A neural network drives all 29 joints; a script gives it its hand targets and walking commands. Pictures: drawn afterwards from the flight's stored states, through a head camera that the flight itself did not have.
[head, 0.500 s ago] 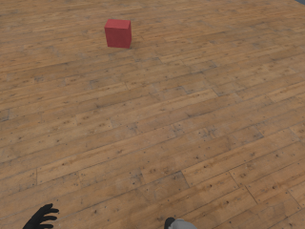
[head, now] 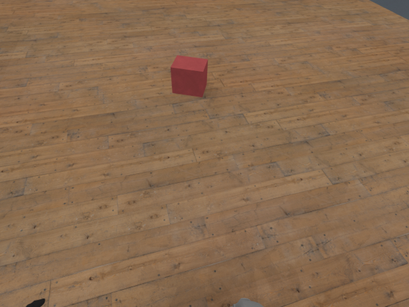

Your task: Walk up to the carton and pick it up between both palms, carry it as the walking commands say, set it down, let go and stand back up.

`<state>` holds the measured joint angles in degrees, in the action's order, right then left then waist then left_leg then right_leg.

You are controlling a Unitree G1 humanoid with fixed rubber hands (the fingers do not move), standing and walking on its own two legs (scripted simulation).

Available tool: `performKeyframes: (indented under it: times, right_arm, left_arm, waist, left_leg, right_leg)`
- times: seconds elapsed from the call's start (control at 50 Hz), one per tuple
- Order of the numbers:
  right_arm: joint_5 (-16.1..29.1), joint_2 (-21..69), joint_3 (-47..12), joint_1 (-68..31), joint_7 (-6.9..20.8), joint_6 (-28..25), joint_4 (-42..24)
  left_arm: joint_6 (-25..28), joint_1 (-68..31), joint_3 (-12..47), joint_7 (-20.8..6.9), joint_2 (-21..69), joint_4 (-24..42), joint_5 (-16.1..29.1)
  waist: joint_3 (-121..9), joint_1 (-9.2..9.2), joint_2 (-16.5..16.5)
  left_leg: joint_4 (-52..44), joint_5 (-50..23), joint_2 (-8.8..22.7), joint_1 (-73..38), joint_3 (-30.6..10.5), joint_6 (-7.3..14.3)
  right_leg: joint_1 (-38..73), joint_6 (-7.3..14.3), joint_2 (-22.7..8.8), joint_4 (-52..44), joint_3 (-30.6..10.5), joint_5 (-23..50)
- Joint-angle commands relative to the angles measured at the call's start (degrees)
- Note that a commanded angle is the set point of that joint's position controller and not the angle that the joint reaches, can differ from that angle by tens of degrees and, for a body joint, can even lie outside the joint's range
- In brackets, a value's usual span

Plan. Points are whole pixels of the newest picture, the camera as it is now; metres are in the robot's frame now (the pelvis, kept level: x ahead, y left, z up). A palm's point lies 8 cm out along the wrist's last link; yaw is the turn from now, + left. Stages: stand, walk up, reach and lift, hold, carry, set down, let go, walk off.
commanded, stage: walk up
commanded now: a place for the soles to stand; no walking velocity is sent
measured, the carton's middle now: (189, 76) +1.88 +0.13 -0.64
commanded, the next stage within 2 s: none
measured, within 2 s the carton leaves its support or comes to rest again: neither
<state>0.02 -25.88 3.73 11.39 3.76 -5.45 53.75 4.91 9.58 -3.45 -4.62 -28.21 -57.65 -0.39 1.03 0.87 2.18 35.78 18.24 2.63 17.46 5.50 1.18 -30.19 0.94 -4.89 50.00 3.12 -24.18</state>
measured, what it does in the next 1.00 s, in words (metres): walks ahead: right foot, then left foot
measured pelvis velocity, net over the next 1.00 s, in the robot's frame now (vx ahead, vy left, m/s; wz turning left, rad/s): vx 0.55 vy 0.09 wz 0.06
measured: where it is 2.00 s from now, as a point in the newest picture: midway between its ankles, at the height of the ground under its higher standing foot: (183, 165)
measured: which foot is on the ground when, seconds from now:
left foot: down 0.00-0.08, up 0.10-0.36, down 0.38-0.68, up 0.70-0.92, down 0.94-1.00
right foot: up 0.00-0.06, down 0.08-0.38, up 0.40-0.66, down 0.68-0.94, up 0.96-1.00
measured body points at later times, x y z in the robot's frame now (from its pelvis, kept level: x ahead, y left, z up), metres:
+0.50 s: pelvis +0.29 +0.04 +0.00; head +0.30 +0.05 +0.45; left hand +0.32 +0.39 -0.12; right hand +0.45 -0.27 -0.09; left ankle +0.32 +0.17 -0.72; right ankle +0.24 -0.10 -0.67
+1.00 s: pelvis +0.55 +0.09 -0.01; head +0.55 +0.08 +0.44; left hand +0.60 +0.44 -0.11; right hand +0.65 -0.24 -0.12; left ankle +0.60 +0.20 -0.72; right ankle +0.55 -0.07 -0.70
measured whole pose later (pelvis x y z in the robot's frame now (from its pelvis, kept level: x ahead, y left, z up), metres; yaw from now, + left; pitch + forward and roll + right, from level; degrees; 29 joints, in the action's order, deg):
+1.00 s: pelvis +0.55 +0.09 -0.01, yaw +3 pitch -1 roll +1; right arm -1.0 -25.0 3.1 14.1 3.1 -6.4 54.6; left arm 2.9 12.4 -3.6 -2.8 -26.9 -55.7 -0.5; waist 0.8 -0.6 0.0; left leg 40.6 14.5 1.9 23.0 4.8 1.1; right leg -23.6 2.3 -5.8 55.1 0.0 -25.5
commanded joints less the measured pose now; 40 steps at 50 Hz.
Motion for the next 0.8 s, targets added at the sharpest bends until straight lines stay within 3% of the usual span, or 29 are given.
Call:
performKeyframes:
  times: [0.0, 0.02, 0.04, 0.06, 0.1, 0.14, 0.18, 0.2, 0.24, 0.3, 0.32, 0.34, 0.36, 0.4, 0.42, 0.46, 0.5, 0.52, 0.54, 0.58, 0.6, 0.62, 0.64, 0.66, 0.68, 0.7, 0.72, 0.74, 0.78]
  right_arm:
    - [0.2, -13.2, 2.6, -7.1, 0.2, -0.4, -4.9]
    - [0.5, -9.5, 1.0, -8.3, 0.3, -1.0, -6.3]
    - [0.4, -8.2, 0.6, -9.7, -0.1, -1.3, -7.2]
    - [-0.2, -13.9, 2.0, -8.4, -0.7, -0.4, -5.8]
    - [0.5, -13.2, 1.4, -5.5, 0.0, -1.2, -3.2]
    - [0.6, -13.8, 1.8, -4.1, 0.4, -1.4, -2.2]
    - [0.5, -13.0, 1.7, -3.6, 1.0, -1.4, -0.7]
    - [0.0, -12.6, 1.6, -3.0, 1.2, -1.5, -0.2]
    - [-0.1, -12.6, 2.5, -3.0, 1.0, -1.2, -0.8]
    - [-0.7, -11.9, 2.8, 3.7, 0.4, -1.5, 2.0]
    - [-1.0, -15.8, 4.5, 8.8, -0.4, -1.5, 2.5]
    - [-1.5, -22.4, 6.1, 12.9, -1.1, -1.8, 1.9]
    - [-0.3, -23.1, 5.9, 11.1, -1.5, -1.8, 0.5]
    - [1.1, -20.5, 5.3, 6.0, -1.8, -1.7, 0.2]
    - [0.8, -18.4, 5.0, 4.6, -1.9, -1.5, -0.2]
    - [0.7, -16.0, 4.1, 2.5, -1.9, -1.1, -1.2]
    - [0.8, -15.6, 4.0, 2.6, -1.5, -0.7, -0.9]
    - [0.5, -15.6, 3.7, 0.4, -1.3, -0.7, -1.7]
    - [0.5, -15.7, 3.8, -1.7, -1.1, -0.9, -3.1]
    - [1.3, -13.9, 3.3, -4.8, -0.6, -0.2, -4.6]
    - [1.2, -12.3, 2.5, -4.3, -0.6, -0.5, -5.5]
    - [1.2, -11.2, 1.8, -4.0, -0.3, -0.7, -6.1]
    - [1.2, -9.1, 0.7, -4.3, -0.5, -1.0, -6.4]
    - [1.2, -12.3, 1.6, -5.1, -1.0, -0.6, -6.1]
    - [0.5, -14.4, 2.2, -4.5, -1.2, -0.5, -5.1]
    - [0.4, -12.7, 1.6, -3.3, -1.1, -1.1, -5.0]
    - [0.2, -11.9, 1.3, -1.0, -1.3, -1.0, -4.0]
    - [0.2, -12.3, 1.8, 0.1, -0.9, -0.7, -2.6]
    - [0.6, -12.9, 1.5, 2.2, -0.2, -0.6, -1.0]
  left_arm:
    - [2.3, 10.9, -4.6, 0.7, -11.9, 0.2, -0.5]
    - [2.4, 17.5, -6.8, 1.8, -17.9, -2.1, -1.5]
    - [2.7, 17.3, -7.2, 2.4, -22.2, 0.1, -1.7]
    - [2.4, 10.8, -6.6, 2.6, -21.2, 2.9, -0.4]
    - [2.7, 6.8, -5.8, 2.8, -18.1, 4.8, -0.1]
    - [2.2, 1.6, -5.5, 2.7, -17.1, 6.1, -0.7]
    - [2.1, 0.9, -5.4, 2.2, -16.9, 6.3, -0.6]
    - [2.2, 2.4, -5.1, 2.1, -16.9, 6.1, -0.5]
    - [2.4, 1.2, -4.2, 1.9, -16.0, 6.1, -0.1]
    - [1.9, -2.5, -2.5, 1.6, -12.3, 6.7, 0.6]
    - [2.1, -4.2, -1.1, 1.7, -9.0, 8.4, 1.0]
    - [2.3, -3.6, -0.3, 1.9, -5.9, 9.0, 1.6]
    - [1.7, -4.7, -0.9, 2.3, -9.9, 8.5, 0.2]
    - [1.5, -3.8, -1.2, 2.2, -13.5, 7.6, 0.4]
    - [1.9, -2.2, -1.2, 2.2, -11.8, 6.6, 0.3]
    - [2.1, 0.1, -1.4, 1.8, -11.2, 5.1, 0.8]
    - [1.8, -0.7, -1.5, 1.2, -9.2, 5.8, 1.1]
    - [2.0, -0.8, -1.5, 1.0, -8.2, 6.4, 0.9]
    - [1.9, 1.2, -1.7, 0.7, -8.6, 5.8, 0.6]
    - [2.1, 5.9, -2.9, 0.6, -9.2, 3.6, -0.3]
    - [2.0, 6.9, -4.1, 0.9, -10.9, 2.4, -0.6]
    - [1.6, 10.9, -5.4, 1.4, -14.4, 1.4, -0.8]
    - [1.6, 14.9, -7.0, 2.1, -20.0, 1.8, -1.0]
    - [1.7, 14.1, -7.0, 2.4, -21.5, 3.3, -0.3]
    - [1.6, 11.5, -6.2, 2.8, -19.0, 4.8, 0.0]
    - [1.6, 10.3, -5.9, 2.9, -16.5, 5.4, 0.0]
    - [1.7, 7.1, -6.1, 2.9, -17.2, 6.5, -0.5]
    - [1.4, 3.7, -5.8, 2.8, -15.8, 6.6, -0.3]
    - [0.9, -2.7, -5.5, 2.2, -16.9, 8.3, -0.5]
  waist:
    - [-8.0, -7.41, -4.5]
    - [-8.0, -11.85, 11.3]
    - [-6.0, -11.48, 14.8]
    - [-3.4, -8.56, 3.6]
    - [-3.6, -5.31, 2.2]
    - [-4.5, -3.21, 8.5]
    - [-3.5, -3.14, 11.4]
    - [-3.8, -3.25, 10.4]
    - [-3.8, -3.20, 11.6]
    - [-6.4, 2.49, 4.0]
    - [-8.5, 5.62, -6.4]
    - [-9.6, 8.37, -20.4]
    - [-5.1, 7.33, -12.7]
    - [-0.4, 5.95, -8.7]
    - [-0.2, 4.13, -9.2]
    - [-1.9, 2.02, -8.3]
    - [-0.5, 1.73, -8.8]
    - [0.7, 0.75, -14.1]
    - [-0.7, 0.10, -14.8]
    - [-4.6, -3.28, -12.1]
    - [-5.1, -5.26, -6.1]
    - [-6.6, -7.63, 1.8]
    - [-7.4, -10.62, 11.8]
    - [-8.4, -10.14, 9.5]
    - [-6.0, -9.12, 2.2]
    - [-6.3, -8.32, 1.3]
    - [-5.1, -6.95, 5.3]
    - [-4.2, -4.54, 5.0]
    - [-2.7, -2.12, 10.3]
  left_leg:
    - [-1.2, 12.9, 6.9, 12.6, -5.5, 6.4]
    - [17.4, 10.3, 0.1, 27.1, 1.6, 2.9]
    - [28.6, 13.3, -4.3, 38.9, -3.1, 1.2]
    - [33.0, 10.8, 0.0, 35.6, -9.4, 0.6]
    - [30.1, 3.5, 1.9, 32.3, -9.7, 0.9]
    - [16.9, 10.7, 4.6, 25.6, -9.6, 0.5]
    - [9.4, 10.2, 4.3, 18.9, -8.4, -0.1]
    - [7.9, 5.5, 2.8, 16.8, -6.3, -0.4]
    - [2.9, -2.7, 1.4, 11.1, -2.8, -0.7]
    - [-5.6, -9.4, -1.2, -6.6, 0.8, 1.5]
    - [-8.8, -1.0, 3.1, -20.1, -8.0, 5.0]
    - [-18.0, 13.6, 15.7, -31.7, -33.0, 12.2]
    - [-20.1, 17.9, 20.1, -26.7, -39.1, 14.8]
    - [-19.0, 11.7, 19.7, -24.3, -34.0, 16.3]
    - [-17.1, -0.3, 18.4, -21.2, -30.7, 15.7]
    - [-15.8, -10.3, 14.9, -14.5, -19.0, 14.3]
    - [-17.3, -12.4, 15.0, -12.1, -14.1, 13.5]
    - [-16.9, -14.9, 14.8, -10.4, -12.6, 14.0]
    - [-15.2, -16.4, 13.2, -9.4, -9.9, 12.6]
    - [-7.8, -10.7, 10.6, -2.9, -4.9, 9.6]
    - [-3.8, -5.0, 9.4, 6.2, -4.0, 7.7]
    - [5.5, 0.6, 5.0, 17.0, 0.0, 4.6]
    - [22.5, 6.0, -1.7, 26.7, 3.3, 2.4]
    - [29.2, 13.2, -0.6, 28.3, -4.0, 2.0]
    - [30.8, 10.6, 0.5, 27.5, -6.5, 1.3]
    - [30.5, 7.0, 1.0, 29.0, -7.8, 1.8]
    - [27.4, 7.9, 2.5, 27.6, -8.5, 1.8]
    - [24.9, 11.1, 3.4, 22.4, -7.7, 1.7]
    - [13.7, 14.9, 4.4, 15.9, -7.7, 0.8]
  right_leg:
    - [27.3, 1.0, 1.1, -19.7, 0.0, 13.4]
    - [38.2, 4.4, -5.8, -26.1, -12.3, -3.9]
    - [39.3, 10.3, -18.9, -38.6, -38.2, -22.6]
    - [33.9, 12.2, -21.2, -38.7, -39.1, -29.6]
    - [31.7, 13.5, -17.3, -37.8, -31.3, -17.9]
    - [24.0, 15.1, -18.7, -35.8, -23.9, -12.5]
    - [19.9, 15.0, -18.5, -34.6, -19.1, -8.2]
    - [20.6, 14.6, -17.0, -32.8, -17.4, -5.4]
    - [18.0, 12.1, -13.6, -30.3, -12.3, -1.8]
    - [9.7, 6.9, -8.1, -19.8, -0.8, 6.1]
    - [-2.3, 4.4, -4.7, -7.0, 2.8, 11.2]
    - [-18.6, 1.3, 3.2, 12.8, 4.8, 3.8]
    - [-22.1, 1.5, 0.9, 17.1, -3.0, -3.7]
    - [-23.6, 0.7, -3.1, 16.0, -4.9, -0.3]
    - [-20.7, 0.5, -3.0, 15.1, -5.7, 0.6]
    - [-10.3, 0.2, -3.6, 4.4, -4.6, -0.8]
    - [-5.8, -1.1, -3.9, -4.3, -2.8, 3.5]
    - [-4.8, -1.1, -3.5, -7.5, -1.9, 6.4]
    - [-0.2, -0.9, -2.1, -10.9, 0.0, 9.4]
    - [14.6, 0.4, 2.1, -18.7, 3.4, 16.2]
    - [22.8, 1.8, 2.3, -16.9, 1.8, 15.2]
    - [33.1, 5.5, -2.2, -20.9, -5.4, 0.5]
    - [38.1, 12.0, -16.0, -32.4, -28.9, -18.6]
    - [39.0, 17.0, -22.0, -36.5, -39.9, -24.7]
    - [36.7, 16.6, -20.1, -34.7, -35.7, -18.6]
    - [38.0, 15.9, -17.8, -33.8, -32.6, -11.0]
    - [32.7, 15.8, -17.2, -33.4, -29.2, -9.7]
    - [23.7, 15.3, -17.4, -34.1, -25.9, -13.1]
    - [16.4, 14.9, -18.2, -33.5, -19.5, -11.7]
